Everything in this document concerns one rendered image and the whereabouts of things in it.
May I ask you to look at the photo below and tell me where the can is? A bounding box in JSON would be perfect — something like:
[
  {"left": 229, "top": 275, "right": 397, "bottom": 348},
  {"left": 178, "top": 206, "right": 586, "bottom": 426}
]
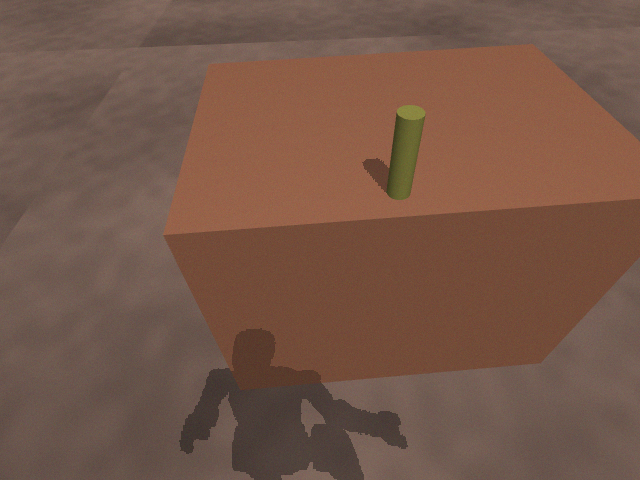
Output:
[{"left": 386, "top": 105, "right": 426, "bottom": 200}]

